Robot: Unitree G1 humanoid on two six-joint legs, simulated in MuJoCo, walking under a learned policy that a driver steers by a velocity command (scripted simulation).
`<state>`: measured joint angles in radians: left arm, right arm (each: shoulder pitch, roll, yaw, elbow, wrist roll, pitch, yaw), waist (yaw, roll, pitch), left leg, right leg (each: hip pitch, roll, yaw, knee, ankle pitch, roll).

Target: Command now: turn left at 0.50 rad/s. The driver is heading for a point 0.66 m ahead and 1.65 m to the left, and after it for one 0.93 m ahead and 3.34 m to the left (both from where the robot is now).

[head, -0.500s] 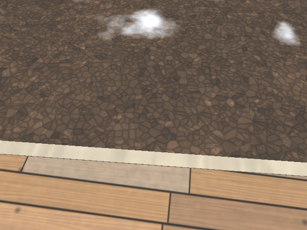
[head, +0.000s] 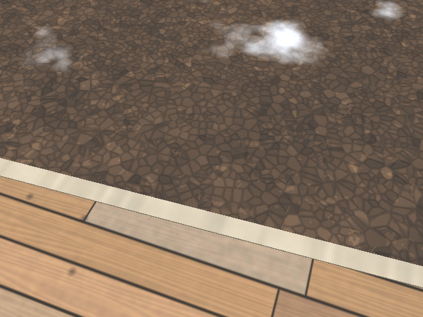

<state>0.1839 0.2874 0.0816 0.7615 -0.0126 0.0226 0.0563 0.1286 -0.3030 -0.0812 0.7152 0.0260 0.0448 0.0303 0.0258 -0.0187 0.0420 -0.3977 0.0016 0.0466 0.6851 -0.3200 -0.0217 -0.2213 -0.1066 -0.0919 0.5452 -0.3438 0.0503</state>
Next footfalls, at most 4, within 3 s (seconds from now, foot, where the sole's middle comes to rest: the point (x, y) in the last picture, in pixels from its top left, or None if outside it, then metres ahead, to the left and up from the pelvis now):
0.02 left None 0.06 0.11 -0.77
0.46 right None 0.11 -0.10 -0.77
0.88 left None -0.03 0.13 -0.77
1.36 right None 0.29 0.13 -0.77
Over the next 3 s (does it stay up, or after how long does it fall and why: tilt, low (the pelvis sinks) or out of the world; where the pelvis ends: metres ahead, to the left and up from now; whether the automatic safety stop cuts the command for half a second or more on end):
stays up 0.24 0.65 0.01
